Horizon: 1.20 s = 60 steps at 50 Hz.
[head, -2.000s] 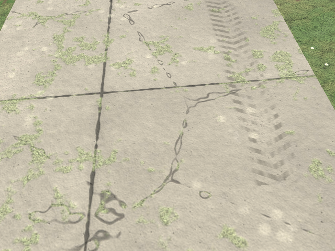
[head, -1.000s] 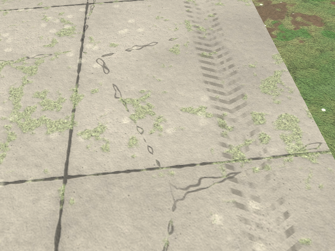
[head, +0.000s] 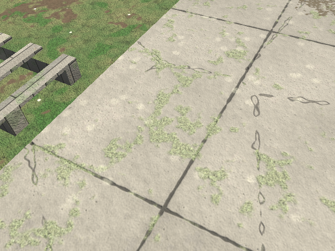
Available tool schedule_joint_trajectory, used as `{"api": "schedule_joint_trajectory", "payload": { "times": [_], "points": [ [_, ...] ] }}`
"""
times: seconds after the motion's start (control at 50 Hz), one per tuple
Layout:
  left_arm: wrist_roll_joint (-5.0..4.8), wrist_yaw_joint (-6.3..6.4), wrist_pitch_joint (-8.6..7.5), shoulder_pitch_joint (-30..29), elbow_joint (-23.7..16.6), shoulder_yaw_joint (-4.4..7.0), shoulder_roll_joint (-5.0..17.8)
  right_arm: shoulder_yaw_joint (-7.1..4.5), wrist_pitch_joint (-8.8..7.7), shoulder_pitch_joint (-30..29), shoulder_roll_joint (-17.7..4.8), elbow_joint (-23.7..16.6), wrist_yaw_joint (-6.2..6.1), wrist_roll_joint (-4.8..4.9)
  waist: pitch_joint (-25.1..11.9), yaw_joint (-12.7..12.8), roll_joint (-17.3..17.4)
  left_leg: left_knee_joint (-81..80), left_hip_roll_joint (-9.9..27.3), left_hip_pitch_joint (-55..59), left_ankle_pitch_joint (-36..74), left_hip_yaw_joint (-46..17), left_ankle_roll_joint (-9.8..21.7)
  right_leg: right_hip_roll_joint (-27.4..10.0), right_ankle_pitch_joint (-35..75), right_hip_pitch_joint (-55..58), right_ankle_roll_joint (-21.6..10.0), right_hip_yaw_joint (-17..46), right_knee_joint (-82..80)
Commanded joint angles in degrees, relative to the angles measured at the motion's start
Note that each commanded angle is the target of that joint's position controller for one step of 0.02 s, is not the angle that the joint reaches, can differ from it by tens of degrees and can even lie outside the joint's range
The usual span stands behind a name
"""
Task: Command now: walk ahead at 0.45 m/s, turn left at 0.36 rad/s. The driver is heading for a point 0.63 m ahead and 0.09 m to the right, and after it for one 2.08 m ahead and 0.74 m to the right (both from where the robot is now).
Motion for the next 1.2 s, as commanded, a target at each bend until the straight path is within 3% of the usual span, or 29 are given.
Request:
{"api": "schedule_joint_trajectory", "payload": {
  "times": [0.02, 0.08, 0.1, 0.14, 0.16, 0.18, 0.2, 0.22, 0.26, 0.3, 0.36, 0.42, 0.56, 0.62, 0.66, 0.68, 0.7, 0.72, 0.74, 0.78, 0.84, 0.9, 1.02, 1.1, 1.12, 1.14, 1.16, 1.18, 1.2],
  "points": [
    [-1.12, -0.29, -0.35, -0.24, -1.94, 2.66, 11.28, 0.97, -1.93, -11.78, -0.35, -7.54, 1.18, 0.23, 8.32, 1.17, -9.07, -9.7, -0.43, -0.37, -0.14, 4.59, 0.88, -12.04, 8.75, -3.24, -9.78, 6.3, -7.84],
    [-2.46, -0.84, 0.21, 1.06, -0.09, 3.1, 12.65, 0.78, -2.27, -12.22, -1.63, -8.02, 1.76, 0.33, 8.6, -0.14, -10.26, -16.19, -1.63, 6.09, -5.24, 6.67, 4.06, -14.12, 16.79, -1.08, -9.64, 6.12, -5.43],
    [-2.66, -0.84, 0.42, 0.63, 0.34, 3.23, 13.32, 0.19, -2.38, -9.78, -2.87, -7.56, 1.71, 0.22, 6.85, -2.37, -10.9, -18.22, -3.09, 10.97, -6.29, 7.64, 5.5, -14.31, 27.38, -0.26, -9.13, 5.41, -1.97],
    [-2.61, -0.5, 0.45, 0.62, 0.9, 2.61, 12.15, -2.52, -2.16, 5.84, -7.57, -2.75, 0.79, 0.01, -3.78, -11.1, -8.43, -22.23, -5.74, 35.3, -1.68, 8.72, 8.99, -10.45, 44.64, -5.44, -6.01, -0.42, 17.55],
    [-0.46, -0.53, -0.1, 0.22, -1.13, 1.05, 8.51, -3.78, -1.46, 16.45, -12.12, -0.93, -0.53, -0.4, -13.1, -15.04, 0.18, -19.78, 6.37, 54.84, -0.38, -6.67, 12.39, -7.76, 23.3, -20.42, -3.4, -1.28, 37.31],
    [-0.27, -1.04, -1.61, 4.69, -3.08, -0.88, 2.48, -3.59, -1.62, 16.12, -16.47, -0.63, -0.6, -0.68, -20.87, -10.0, 15.09, -29.22, 19.58, 64.87, -12.35, -36.11, 21.49, 2.6, -16.62, -38.38, -0.52, 4.68, 54.75],
    [-2.36, -1.21, -2.67, -0.67, -2.65, 0.85, 8.7, -2.35, -2.22, 15.63, -11.11, -0.45, -0.37, -0.8, -18.14, -12.86, 7.74, -32.99, 18.84, 60.77, -15.43, -36.3, 20.31, 0.25, -15.32, -43.42, -0.97, 11.39, 60.52],
    [-3.36, -1.31, -3.09, -5.22, -4.5, 1.29, 9.92, -1.45, -2.7, 12.6, -8.92, 0.3, -0.26, -0.68, -9.45, -11.7, 7.35, -33.11, 16.45, 53.93, -10.91, -26.71, 18.0, -2.17, -10.26, -46.89, -1.9, 9.82, 60.49],
    [-1.56, -0.86, -2.78, -6.54, -3.85, 1.28, 8.53, -0.36, -3.14, 5.79, -5.38, 0.24, -0.03, -0.88, -2.37, -7.66, 2.88, -35.7, 11.54, 39.74, -1.95, -14.97, 15.72, -5.76, -1.39, -42.13, -1.83, 9.2, 54.24],
    [-1.88, -1.41, -1.15, -3.28, -2.49, 1.06, 6.38, -0.12, -4.01, 3.03, -3.62, 0.65, -0.08, -1.55, -1.22, -4.61, 4.33, -39.79, 9.98, 33.28, 2.02, -9.43, 15.5, -6.81, 2.93, -36.64, -1.38, 9.7, 52.32],
    [-1.88, -1.2, 0.6, -5.06, -3.03, 0.86, 4.8, -0.55, -5.56, 2.98, -4.32, 2.81, -0.32, -1.86, 2.32, -3.74, 1.87, -43.0, 10.08, 29.77, 8.13, -2.65, 15.53, -6.02, 7.59, -38.62, 0.02, 11.07, 48.04],
    [-1.71, -1.56, 0.37, -9.74, -4.67, 0.66, 4.24, -0.62, -5.87, 3.68, -4.8, 4.49, -0.89, -2.02, 4.57, -4.89, 1.0, -44.02, 8.71, 30.1, 9.7, 3.56, 13.68, -4.09, 17.93, -39.61, -0.09, 11.98, 36.68],
    [-1.57, -4.3, -0.17, -21.34, -10.22, -0.31, 3.18, -1.46, -4.45, 8.16, -7.67, 8.25, -1.96, -0.63, 7.69, -9.09, -0.99, -42.31, 12.02, 41.81, 14.6, 9.69, 11.06, -1.66, 21.5, -40.82, -3.68, 6.91, 19.95],
    [-1.44, -5.09, 0.18, -19.95, -12.09, 0.67, 5.25, -2.09, -2.75, 7.48, -9.91, 8.26, -2.75, -0.44, 3.87, -6.88, 1.57, -32.51, 12.42, 47.01, 39.05, 12.08, 9.04, 2.5, 11.94, -35.53, -6.42, 2.02, 19.55],
    [-1.5, -4.59, 0.67, -7.95, -10.14, 3.04, 9.41, -2.06, -1.68, 6.36, -10.65, 7.78, -3.46, -0.43, -3.7, 0.07, 2.46, -14.11, 10.22, 43.65, 50.18, 14.24, 6.81, 7.24, 9.93, -18.3, -9.59, -0.18, 17.71],
    [-1.67, -3.58, 1.17, 1.13, -8.55, 4.81, 13.56, -1.25, -1.97, 7.04, -9.17, 6.89, -3.84, -0.98, -9.33, 4.17, -1.81, 2.24, 7.89, 31.2, 36.6, 14.29, 4.63, 3.04, 11.72, -0.56, -12.64, 8.67, 16.24],
    [-2.21, -3.24, 0.93, 1.43, -8.59, 5.79, 19.29, 1.66, -3.52, 14.26, -0.34, 4.36, -2.51, -2.76, -15.39, -2.51, -17.52, 24.67, -4.55, 4.25, -20.24, 10.49, 0.57, -12.51, 2.22, 21.04, -24.25, 41.26, 12.48],
    [-1.98, -3.16, 0.49, 3.52, -9.8, 4.39, 14.33, 1.2, -5.89, 8.93, -4.73, 4.4, -1.4, -1.24, -22.48, 1.74, -11.25, 31.14, -6.22, -2.47, -27.83, -2.41, 1.35, -15.38, -3.75, 25.51, -25.79, 55.03, 3.89],
    [-1.23, -2.99, 0.2, 1.34, -9.66, 3.64, 11.93, 0.44, -7.17, 2.95, -7.41, 2.3, -0.72, 1.05, -14.1, 2.47, -8.54, 30.29, -3.04, -6.87, -22.88, -3.44, 2.7, -14.0, -1.26, 20.34, -22.28, 46.66, 2.18],
    [-0.91, -2.73, 0.12, -7.48, -11.67, 2.9, 9.85, 0.58, -7.78, -0.25, -6.87, 1.65, -1.44, -0.71, -3.38, -2.56, -0.42, 20.99, 0.78, -2.55, -17.11, -1.93, 2.4, -10.04, 21.68, 2.25, -19.35, 33.7, 2.49],
    [-0.21, -1.94, 0.37, -11.48, -12.93, 2.53, 8.93, 0.22, -5.34, 3.25, -6.38, 2.26, -2.06, -2.07, -1.92, -6.88, -2.11, 14.39, 1.83, 6.07, -16.1, -0.85, -0.5, -6.86, 42.42, -10.41, -18.91, 24.68, 1.74],
    [-0.72, -0.7, 1.17, -11.0, -11.96, 3.31, 11.37, 1.22, -3.89, 1.5, -3.67, 1.93, -2.74, -2.36, -2.27, -6.79, -3.89, 2.54, -0.9, 9.2, -9.04, 1.37, -3.15, -3.01, 47.68, -16.02, -16.94, 18.78, 2.89],
    [-1.61, 0.91, 4.35, -8.59, -10.74, 3.41, 10.88, 1.17, -3.38, -6.99, -4.32, 0.28, -1.84, -1.34, -4.97, -3.39, -8.09, -15.81, -5.34, 14.61, 3.87, -0.48, -3.2, -1.04, 31.06, -13.67, -11.4, 23.0, 8.4],
    [-1.49, 1.19, 4.69, -12.0, -12.38, 2.93, 8.89, -0.37, -4.64, -3.12, -6.69, 0.92, -1.72, -1.84, -4.14, -6.97, -9.51, -28.05, -3.57, 21.54, 8.31, -1.89, 0.45, 0.64, 20.58, -11.3, -8.17, 29.35, 17.28],
    [-0.71, 1.06, 4.39, -11.02, -13.4, 1.97, 5.8, -0.99, -4.88, -0.75, -9.61, 0.7, -2.23, -2.81, -8.28, -6.84, -4.13, -27.79, 5.5, 31.29, 20.72, -8.54, 4.06, 4.35, 10.24, -15.44, -5.52, 25.64, 27.06],
    [-0.11, 0.98, 4.2, -1.94, -12.71, 1.24, 3.08, -0.98, -4.04, -0.97, -11.31, -0.09, -2.74, -4.18, -11.38, -2.22, 9.43, -25.67, 18.49, 43.8, 41.54, -22.82, 13.22, 12.31, -23.5, -27.67, -1.72, 19.0, 39.92],
    [-0.91, 0.63, 4.32, 2.22, -12.39, 1.95, 7.96, -1.36, -2.93, 1.49, -10.49, 1.19, -2.59, -2.9, -15.1, -2.07, 14.75, -27.94, 24.88, 45.35, 30.41, -34.93, 19.27, 9.27, -25.56, -33.47, 0.58, 16.26, 50.05],
    [-1.57, 0.81, 5.08, -1.23, -11.23, 3.26, 12.17, -0.5, -2.45, -0.55, -6.94, -0.19, -2.72, -2.11, -10.99, -3.92, 7.87, -28.65, 20.56, 42.15, 20.57, -29.05, 17.75, 6.6, -20.57, -35.28, 2.3, 16.08, 55.27],
    [-1.77, 1.13, 6.16, -5.13, -11.34, 3.77, 13.0, 0.08, -1.8, -2.23, -5.07, -0.51, -2.83, -2.2, -7.96, -4.75, 4.09, -28.95, 16.78, 38.29, 13.8, -21.42, 15.07, 5.39, -16.08, -36.09, 3.2, 14.49, 56.95]
  ]
}}
Next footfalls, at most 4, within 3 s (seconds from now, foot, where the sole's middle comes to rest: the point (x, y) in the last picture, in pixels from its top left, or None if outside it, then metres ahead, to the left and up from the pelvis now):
0.14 left None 0.21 0.16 -0.78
0.68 right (215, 248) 0.54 -0.07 -0.78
1.12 left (185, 192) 0.78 0.06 -0.78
1.52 right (229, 236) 0.59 -0.13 -0.78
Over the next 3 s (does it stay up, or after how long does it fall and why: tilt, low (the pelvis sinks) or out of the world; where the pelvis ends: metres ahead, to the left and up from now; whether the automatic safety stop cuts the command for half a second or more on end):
stays up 0.62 0.00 -0.01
